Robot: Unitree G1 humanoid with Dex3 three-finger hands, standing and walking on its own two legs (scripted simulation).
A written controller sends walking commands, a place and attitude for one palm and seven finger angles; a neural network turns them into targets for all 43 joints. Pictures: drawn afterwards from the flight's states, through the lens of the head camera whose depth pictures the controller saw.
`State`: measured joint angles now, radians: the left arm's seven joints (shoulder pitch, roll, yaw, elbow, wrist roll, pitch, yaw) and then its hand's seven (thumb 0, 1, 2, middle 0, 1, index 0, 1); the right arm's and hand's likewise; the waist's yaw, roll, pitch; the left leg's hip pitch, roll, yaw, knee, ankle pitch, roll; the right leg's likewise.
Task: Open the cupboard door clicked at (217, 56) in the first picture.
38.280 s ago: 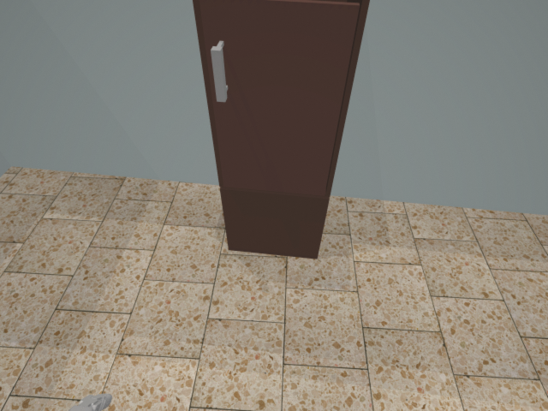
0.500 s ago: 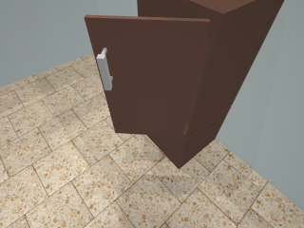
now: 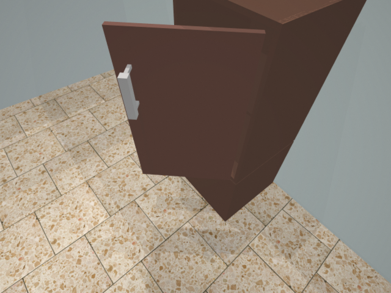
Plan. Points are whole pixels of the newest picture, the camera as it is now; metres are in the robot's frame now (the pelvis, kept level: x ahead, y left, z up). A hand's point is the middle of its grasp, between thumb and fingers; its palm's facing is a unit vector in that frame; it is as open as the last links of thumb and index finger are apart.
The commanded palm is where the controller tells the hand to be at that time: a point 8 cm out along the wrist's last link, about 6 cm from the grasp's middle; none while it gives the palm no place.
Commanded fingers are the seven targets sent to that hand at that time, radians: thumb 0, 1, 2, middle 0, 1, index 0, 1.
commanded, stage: raise the hand with hooked fingers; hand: left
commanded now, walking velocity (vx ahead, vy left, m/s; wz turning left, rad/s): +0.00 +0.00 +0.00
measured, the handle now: (131, 92) +0.56 +0.21 +0.09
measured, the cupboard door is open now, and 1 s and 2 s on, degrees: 47 47 47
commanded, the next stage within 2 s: none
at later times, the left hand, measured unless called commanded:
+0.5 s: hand out of the picture +0.12 +0.20 -0.05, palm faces +0.05 -1.00 +0.01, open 8.7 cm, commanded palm +0.12 +0.25 -0.02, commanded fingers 0.00 0.36 0.67 -0.24 -0.64 -0.24 -0.64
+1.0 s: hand (62, 249) +0.18 +0.25 +0.03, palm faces +0.06 -1.00 -0.06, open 11.7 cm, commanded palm +0.16 +0.30 +0.04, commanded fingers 0.00 -0.22 0.42 -0.28 -1.02 -0.28 -1.02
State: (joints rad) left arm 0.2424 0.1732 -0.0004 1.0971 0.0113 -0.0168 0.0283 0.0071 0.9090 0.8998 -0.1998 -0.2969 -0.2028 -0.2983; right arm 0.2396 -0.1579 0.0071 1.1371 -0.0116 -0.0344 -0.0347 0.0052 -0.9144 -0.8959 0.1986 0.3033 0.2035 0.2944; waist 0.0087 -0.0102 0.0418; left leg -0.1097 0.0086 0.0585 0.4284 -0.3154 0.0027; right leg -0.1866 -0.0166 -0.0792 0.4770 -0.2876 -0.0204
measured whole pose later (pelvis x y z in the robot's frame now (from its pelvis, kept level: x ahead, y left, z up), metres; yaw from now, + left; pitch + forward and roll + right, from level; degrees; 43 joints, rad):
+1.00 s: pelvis -0.06 +0.02 -0.04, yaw +1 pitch +8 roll -1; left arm 0.26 0.30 0.32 0.07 -0.34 -0.29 -0.35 0.01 0.00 0.52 -0.26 -0.87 -0.27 -0.88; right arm 0.33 -0.26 0.03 0.59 0.03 -0.27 -0.06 0.02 -0.90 -0.90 0.20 0.30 0.21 0.30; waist 0.00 0.02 -0.07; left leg -0.57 0.02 0.04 0.88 -0.44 0.03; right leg -0.60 -0.03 -0.09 0.83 -0.36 -0.01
